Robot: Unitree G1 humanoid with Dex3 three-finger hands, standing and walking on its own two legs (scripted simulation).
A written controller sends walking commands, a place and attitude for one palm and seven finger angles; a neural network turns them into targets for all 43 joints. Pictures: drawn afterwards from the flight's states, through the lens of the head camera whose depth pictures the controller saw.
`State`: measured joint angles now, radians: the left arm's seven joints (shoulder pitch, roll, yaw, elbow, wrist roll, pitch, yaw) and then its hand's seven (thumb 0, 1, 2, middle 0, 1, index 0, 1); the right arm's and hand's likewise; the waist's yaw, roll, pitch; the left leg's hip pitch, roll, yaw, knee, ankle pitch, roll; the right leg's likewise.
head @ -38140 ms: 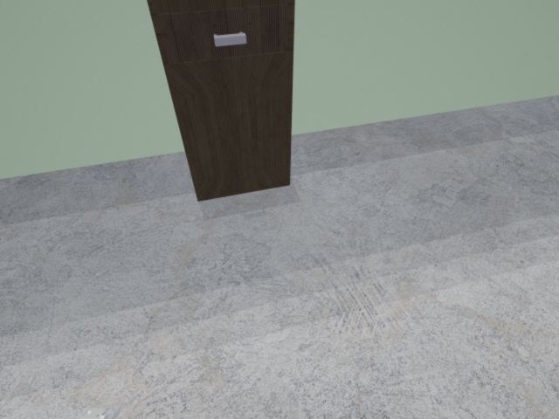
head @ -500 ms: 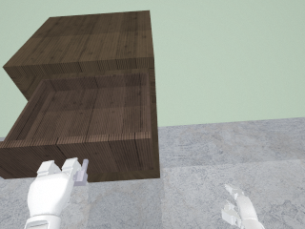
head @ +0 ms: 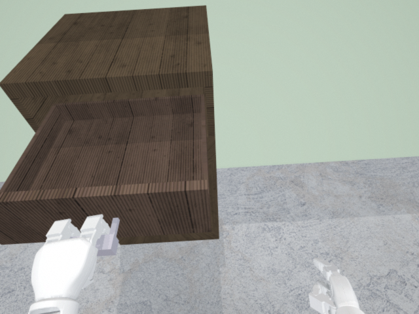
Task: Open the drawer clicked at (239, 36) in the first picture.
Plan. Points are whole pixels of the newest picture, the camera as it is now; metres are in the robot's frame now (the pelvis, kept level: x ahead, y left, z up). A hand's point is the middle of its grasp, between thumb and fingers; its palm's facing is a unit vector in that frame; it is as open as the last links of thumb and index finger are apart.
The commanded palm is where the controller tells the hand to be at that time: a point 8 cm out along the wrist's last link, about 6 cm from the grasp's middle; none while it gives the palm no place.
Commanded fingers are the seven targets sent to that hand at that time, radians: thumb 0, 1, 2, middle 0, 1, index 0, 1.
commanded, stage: open the thumb to release the handle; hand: left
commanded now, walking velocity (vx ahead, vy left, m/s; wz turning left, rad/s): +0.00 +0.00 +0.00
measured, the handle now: (87, 235) +0.23 +0.26 +0.05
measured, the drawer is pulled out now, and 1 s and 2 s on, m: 0.30 0.28 0.28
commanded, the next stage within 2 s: lift the hand off the handle in 0.30 s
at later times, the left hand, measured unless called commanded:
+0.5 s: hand (86, 266) +0.18 +0.25 +0.03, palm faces +0.03 -0.07 -1.00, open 13.6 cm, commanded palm +0.16 +0.25 +0.08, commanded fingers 0.00 -0.50 0.30 -0.30 -1.20 -0.30 -1.20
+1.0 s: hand (76, 244) +0.20 +0.26 +0.07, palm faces +0.08 -0.05 -1.00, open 13.6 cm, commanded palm +0.17 +0.26 +0.13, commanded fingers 0.00 -0.50 0.30 -0.30 -1.20 -0.30 -1.20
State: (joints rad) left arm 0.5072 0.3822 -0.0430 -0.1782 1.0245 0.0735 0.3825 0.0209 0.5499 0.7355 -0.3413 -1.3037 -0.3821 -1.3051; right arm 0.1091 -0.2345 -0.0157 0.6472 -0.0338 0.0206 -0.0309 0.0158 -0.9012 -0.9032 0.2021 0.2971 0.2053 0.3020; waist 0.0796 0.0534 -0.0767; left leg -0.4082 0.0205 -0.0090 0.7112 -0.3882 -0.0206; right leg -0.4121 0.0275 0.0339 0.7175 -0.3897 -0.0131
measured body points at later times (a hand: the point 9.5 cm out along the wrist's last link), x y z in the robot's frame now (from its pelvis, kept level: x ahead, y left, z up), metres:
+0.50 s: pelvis -0.01 -0.01 +0.01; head -0.01 -0.04 +0.45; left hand +0.17 +0.25 +0.08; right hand +0.21 -0.22 -0.09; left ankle -0.02 +0.13 -0.72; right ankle -0.01 -0.11 -0.72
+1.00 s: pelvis -0.01 +0.00 +0.01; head -0.02 -0.04 +0.46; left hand +0.19 +0.26 +0.12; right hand +0.20 -0.21 -0.09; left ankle -0.02 +0.13 -0.72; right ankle -0.01 -0.11 -0.72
